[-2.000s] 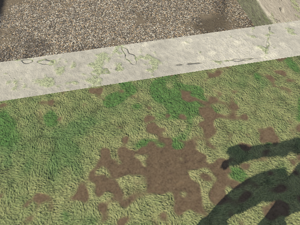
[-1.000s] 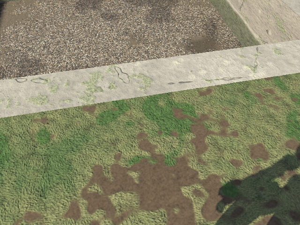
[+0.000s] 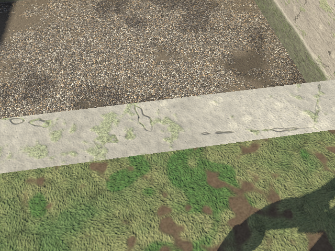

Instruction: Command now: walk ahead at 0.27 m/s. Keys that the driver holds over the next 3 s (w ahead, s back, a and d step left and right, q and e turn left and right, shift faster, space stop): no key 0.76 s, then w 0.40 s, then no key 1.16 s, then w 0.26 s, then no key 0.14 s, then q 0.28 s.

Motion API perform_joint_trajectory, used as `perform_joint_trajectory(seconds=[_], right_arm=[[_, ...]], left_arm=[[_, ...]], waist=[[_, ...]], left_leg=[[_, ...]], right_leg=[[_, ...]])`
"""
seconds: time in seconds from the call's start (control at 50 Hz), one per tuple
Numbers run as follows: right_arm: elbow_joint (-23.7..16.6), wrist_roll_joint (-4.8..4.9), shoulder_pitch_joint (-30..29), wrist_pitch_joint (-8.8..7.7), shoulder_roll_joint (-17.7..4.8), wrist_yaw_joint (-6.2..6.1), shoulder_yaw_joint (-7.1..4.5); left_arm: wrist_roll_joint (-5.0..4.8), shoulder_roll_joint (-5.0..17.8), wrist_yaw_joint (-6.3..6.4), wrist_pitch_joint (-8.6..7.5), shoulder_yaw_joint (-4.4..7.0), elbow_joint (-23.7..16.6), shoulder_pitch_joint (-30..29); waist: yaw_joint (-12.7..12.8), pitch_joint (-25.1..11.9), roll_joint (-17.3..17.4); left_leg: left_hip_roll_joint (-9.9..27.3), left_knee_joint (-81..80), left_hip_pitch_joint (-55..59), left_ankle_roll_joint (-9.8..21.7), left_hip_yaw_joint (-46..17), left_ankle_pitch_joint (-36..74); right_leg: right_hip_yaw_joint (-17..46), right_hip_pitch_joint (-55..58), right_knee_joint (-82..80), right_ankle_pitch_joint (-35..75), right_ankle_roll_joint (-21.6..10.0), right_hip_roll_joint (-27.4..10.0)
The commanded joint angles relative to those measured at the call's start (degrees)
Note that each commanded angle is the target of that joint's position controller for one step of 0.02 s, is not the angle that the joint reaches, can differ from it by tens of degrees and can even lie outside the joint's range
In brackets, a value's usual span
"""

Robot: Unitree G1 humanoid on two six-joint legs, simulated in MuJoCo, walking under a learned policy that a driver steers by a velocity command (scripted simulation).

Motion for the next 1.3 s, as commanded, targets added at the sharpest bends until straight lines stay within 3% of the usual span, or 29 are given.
perform_joint_trajectory(seconds=[0.02, 0.06, 0.12, 0.2, 0.22, 0.24, 0.26, 0.28, 0.32, 0.36, 0.44, 0.48, 0.5, 0.56, 0.62, 0.76, 0.82, 0.86, 0.9, 0.94, 0.98, 1.0, 1.02, 1.04, 1.06, 1.1, 1.14, 1.22, 1.3], right_arm=[[-1.47, -1.04, 5.44, 0.91, -1.43, -0.24, -0.36], [-2.34, -1.09, 0.84, 0.99, -0.4, 0.19, 0.26], [-3.23, -0.69, -3.45, 1.38, -1.85, 0.6, 0.24], [-3.03, -1.56, -2.5, 1.08, -4.38, 0.98, -0.61], [-2.22, -1.92, -0.34, 0.9, -7.21, 0.66, -1.43], [-2.23, -2.39, 1.61, 1.02, -10.79, 0.41, -2.02], [-1.12, -2.51, 3.08, 1.82, -7.4, 0.43, -1.03], [-0.69, -1.97, 3.8, 2.32, -2.92, 0.86, 0.12], [-0.92, -2.02, 0.05, 2.54, -3.89, 1.08, 0.42], [-2.19, -2.07, -5.99, 2.65, -5.61, 0.57, 0.08], [-1.51, -1.27, -8.81, 3.8, -4.09, 0.04, 0.35], [0.24, -0.94, -5.16, 3.87, -2.94, 0.19, 0.66], [0.21, -1.41, -3.92, 4.05, -2.99, 0.15, 0.46], [1.23, -1.43, -3.84, 3.99, -2.32, -0.43, 0.44], [2.47, -1.27, -2.69, 3.81, -2.58, -0.32, 0.24], [4.26, -0.93, -2.42, 4.58, -2.47, -0.24, 0.09], [5.6, -0.48, -1.81, 5.0, -1.98, -0.34, 0.0], [4.02, -0.18, -5.49, 3.94, -2.02, -0.05, -0.05], [2.65, 0.43, -7.69, 1.96, -1.11, 0.74, 0.17], [2.65, 0.82, -6.67, 0.39, -1.38, 1.68, -0.03], [5.69, 1.3, 0.8, -0.17, -1.84, 2.1, -0.82], [8.07, 0.89, 6.98, 0.02, -3.72, 1.97, -1.93], [9.55, 0.56, 14.36, -0.07, -8.61, 1.64, -3.5], [10.68, 0.36, 20.67, -0.33, -11.66, 2.26, -3.75], [10.01, -0.29, 16.84, -1.01, -7.0, 2.28, -1.9], [7.57, -0.48, 9.77, -1.69, -3.65, 2.61, -0.62], [6.96, -0.75, 8.34, -1.39, -1.79, 2.76, 0.34], [7.46, -1.35, 10.47, -0.24, -4.2, 1.27, 0.47], [7.59, -1.49, 10.87, 0.86, -5.85, 0.19, 0.28]], left_arm=[[0.34, 7.55, 1.25, -0.8, 0.87, -3.33, -5.06], [0.09, 8.19, 1.85, -0.17, 0.84, -2.88, -3.48], [-0.45, 9.19, 2.11, 0.74, 0.85, -1.33, -0.45], [-1.62, 8.63, 2.49, 2.17, 0.69, -0.43, -1.1], [-1.01, 7.48, 2.55, 2.2, 0.37, 0.0, 1.7], [0.49, 5.56, 2.46, 1.72, -0.23, 0.25, 6.56], [0.21, 0.92, 2.47, 1.9, -1.54, 2.21, 12.28], [-0.76, 3.57, 2.68, 2.95, -1.07, 1.86, 8.67], [-1.65, 6.26, 3.5, 5.2, -0.15, 0.38, 2.66], [-1.0, 6.04, 4.26, 6.88, 0.21, 0.67, 2.14], [-0.24, 2.63, 4.02, 6.8, -0.36, 3.63, 5.15], [0.84, 5.34, 3.73, 6.92, -0.16, 2.62, 3.03], [0.06, 8.24, 3.88, 6.91, 0.3, 2.37, 1.52], [-0.15, 5.73, 3.79, 5.11, -0.19, 2.48, -1.4], [-0.45, 5.42, 3.69, 3.95, -0.26, 3.06, 0.41], [-0.67, 4.95, 3.75, 4.53, -0.57, 3.7, 2.47], [-1.46, 6.93, 3.83, 4.96, 0.25, 4.3, 4.48], [-2.02, 9.67, 3.89, 4.38, 1.25, 3.67, 6.3], [-2.18, 10.11, 3.96, 2.82, 1.82, 3.63, 7.03], [-2.25, 8.54, 3.67, 1.77, 1.79, 3.27, 6.48], [-2.77, 8.25, 3.17, 2.0, 1.81, 1.74, 2.14], [-2.49, 8.3, 3.02, 1.87, 1.77, 0.66, 0.1], [-2.35, 5.9, 2.98, 1.47, 1.11, -1.15, -1.87], [-1.78, 2.57, 3.19, 0.46, 0.33, -2.91, -1.42], [-2.77, 4.71, 2.84, -0.27, 1.04, -3.06, -2.09], [-3.6, 4.89, 2.16, -1.02, 1.34, -2.53, -2.03], [-2.68, 5.71, 2.03, -0.62, 2.29, -2.4, -2.82], [-1.76, 2.35, 1.92, 0.85, 1.94, -4.12, -6.59], [-1.62, 0.98, 1.69, 1.53, 0.81, -6.75, -14.01]], waist=[[-4.52, -1.83, -5.41], [-2.67, -3.01, -5.66], [-0.81, -4.35, -5.75], [-3.19, -5.15, -5.11], [-3.1, -6.6, -2.34], [-0.65, -11.56, 3.17], [0.27, -16.92, 10.99], [-1.93, -16.77, 9.88], [-1.86, -11.93, 5.92], [0.19, -8.44, 4.91], [2.54, -7.72, 4.56], [0.57, -4.68, 0.94], [-1.97, -1.9, -3.77], [-2.51, -0.16, -7.1], [-1.82, -2.32, -5.18], [-1.24, -3.07, -3.17], [-0.7, -0.92, -6.4], [0.97, 5.01, -10.29], [1.13, 8.87, -11.82], [-0.27, 7.97, -11.48], [-4.75, 4.8, -9.69], [-7.31, 2.0, -7.8], [-9.8, -0.6, 3.96], [-10.62, -5.21, 16.62], [-7.84, -2.87, 9.27], [-4.57, 0.59, 2.26], [-3.31, 1.27, 1.11], [-2.49, 2.07, 0.8], [-3.89, 1.18, 3.13]], left_leg=[[1.2, -9.96, 4.92, -1.78, 0.24, 7.7], [-0.45, -19.53, 8.22, -1.77, 1.75, 15.32], [-2.13, -26.7, 10.29, -1.68, 1.4, 19.35], [-3.89, -36.78, 15.96, 1.04, 1.57, 19.31], [-1.94, -39.45, 22.05, 2.33, -0.34, 34.32], [5.02, -34.63, 33.37, 5.81, -6.05, 54.29], [12.28, -34.57, 40.32, 13.88, -14.11, 55.83], [13.46, -38.09, 37.27, 15.8, -18.13, 46.04], [11.51, -42.89, 30.43, 13.49, -18.28, 24.4], [9.72, -46.54, 21.14, 11.05, -15.49, 13.18], [3.12, -46.5, 12.59, 7.07, -6.09, 1.98], [0.25, -45.38, 11.26, 2.78, -3.9, -8.86], [-2.73, -44.72, 13.39, 0.98, -1.04, -8.77], [-4.26, -38.93, 23.0, 0.58, 1.24, 3.92], [-4.0, -37.19, 23.58, 1.51, 1.41, 13.7], [-3.96, -35.82, 24.53, 1.15, 1.69, 19.06], [-8.05, -30.89, 20.39, 0.87, 6.09, -3.37], [-8.71, -24.0, 8.98, 1.18, 7.43, -8.33], [-5.27, -19.56, 1.76, 2.88, 4.55, -7.26], [-3.69, -21.77, 0.78, 4.1, 3.79, -9.1], [-6.25, -33.33, 18.02, 4.55, 6.83, -0.93], [-7.29, -34.13, 29.26, 4.61, 5.62, 3.15], [2.16, -42.08, 37.88, 8.77, -10.64, -1.21], [14.26, -51.63, 46.92, 16.43, -34.9, -2.23], [16.25, -51.12, 45.12, 16.7, -36.2, -2.55], [11.92, -50.82, 40.04, 12.65, -22.52, 3.17], [7.92, -52.25, 36.52, 9.9, -12.86, 12.94], [5.79, -52.16, 32.46, 9.7, -4.16, 35.55], [2.79, -50.67, 26.73, 8.1, 2.0, 41.43]], right_leg=[[6.14, -5.88, -7.47, 33.73, -9.6, -14.5], [3.44, -5.26, -6.59, 33.15, -7.97, -12.55], [4.64, -0.49, -4.81, 29.26, -7.39, -13.88], [6.93, 3.72, 4.27, 22.89, -4.23, -14.04], [5.93, 2.76, 8.81, 19.22, -1.62, -10.8], [4.05, -3.3, 16.04, 4.59, 0.9, -6.71], [2.87, -9.47, 23.81, -15.77, 3.94, -3.81], [4.68, -10.61, 28.56, -28.4, 5.32, -3.95], [6.63, -14.01, 33.34, -29.96, 6.11, -5.77], [7.04, -10.68, 30.83, -24.24, 6.75, -7.59], [2.52, 2.76, 12.78, -5.24, 5.64, -5.24], [5.64, 2.72, 6.62, -3.5, 3.33, -8.42], [6.57, -3.84, 5.7, -12.68, 1.36, -9.18], [7.05, -11.62, 1.85, -16.15, 2.6, -8.71], [6.27, -6.98, 3.97, -6.47, 3.34, -8.22], [5.4, -3.75, 5.61, 1.1, 2.88, -7.64], [8.62, -4.2, 1.77, -21.04, -0.54, -8.98], [19.75, -2.19, -4.45, -33.39, -5.72, -16.95], [27.15, 0.7, -5.94, -28.59, -9.24, -23.33], [24.72, 4.67, -3.01, -16.33, -8.55, -23.57], [16.61, -2.39, 0.82, -11.18, -4.77, -18.45], [12.2, -8.06, 6.87, -2.82, -2.77, -14.66], [3.17, -16.75, 25.21, 0.83, 1.43, -7.25], [2.73, -28.14, 43.35, -20.93, 3.91, -1.03], [8.91, -33.41, 52.66, -23.87, 2.61, -4.14], [8.72, -34.92, 53.51, -13.59, -0.12, -9.07], [7.08, -31.63, 47.4, -7.21, -0.26, -11.45], [3.31, -28.54, 36.13, -3.13, 3.3, -9.99], [0.26, -18.23, 19.54, 6.3, 4.37, -6.17]])
Next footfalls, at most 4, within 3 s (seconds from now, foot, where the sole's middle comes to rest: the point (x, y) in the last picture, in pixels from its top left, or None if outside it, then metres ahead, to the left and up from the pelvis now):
0.22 left None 0.26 0.14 -0.78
0.48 right None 0.17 -0.11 -0.78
1.44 right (203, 233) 0.56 -0.08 -0.78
1.76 left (144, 248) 0.49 0.15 -0.78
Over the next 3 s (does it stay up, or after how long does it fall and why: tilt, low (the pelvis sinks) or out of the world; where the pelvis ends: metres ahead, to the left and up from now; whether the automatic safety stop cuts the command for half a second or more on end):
stays up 0.64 -0.01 -0.01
